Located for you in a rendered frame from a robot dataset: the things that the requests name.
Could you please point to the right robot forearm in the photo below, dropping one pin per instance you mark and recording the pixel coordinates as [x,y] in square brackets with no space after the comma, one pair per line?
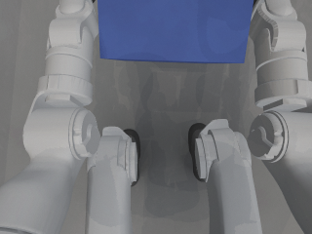
[279,44]

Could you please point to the robot right foot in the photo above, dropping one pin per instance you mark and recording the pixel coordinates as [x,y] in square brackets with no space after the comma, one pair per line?
[193,133]

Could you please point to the carton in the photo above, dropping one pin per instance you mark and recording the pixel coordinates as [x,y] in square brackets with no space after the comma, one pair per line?
[183,31]

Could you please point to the robot left upper arm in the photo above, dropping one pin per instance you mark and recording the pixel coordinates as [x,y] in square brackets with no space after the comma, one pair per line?
[57,140]

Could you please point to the left robot forearm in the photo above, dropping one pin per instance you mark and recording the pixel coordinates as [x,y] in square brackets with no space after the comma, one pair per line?
[69,58]

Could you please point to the robot right upper arm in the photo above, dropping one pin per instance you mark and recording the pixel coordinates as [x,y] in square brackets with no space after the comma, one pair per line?
[282,140]

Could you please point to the robot left shin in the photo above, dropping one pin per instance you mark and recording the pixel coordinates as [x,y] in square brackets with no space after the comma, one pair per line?
[106,131]

